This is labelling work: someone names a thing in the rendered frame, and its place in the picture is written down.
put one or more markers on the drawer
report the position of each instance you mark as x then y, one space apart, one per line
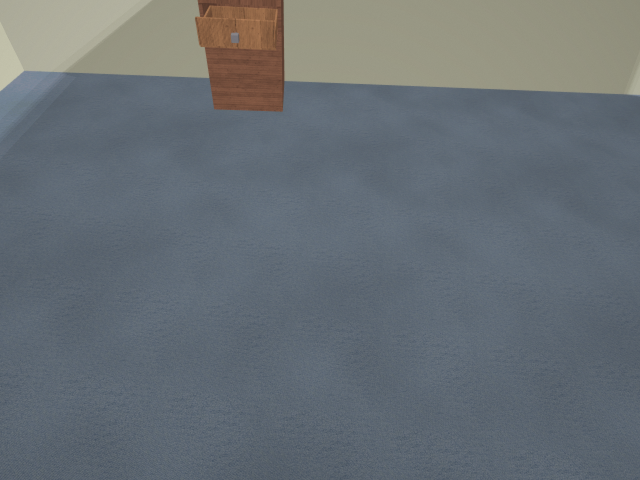
257 27

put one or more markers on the cabinet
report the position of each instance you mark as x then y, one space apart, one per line
247 79

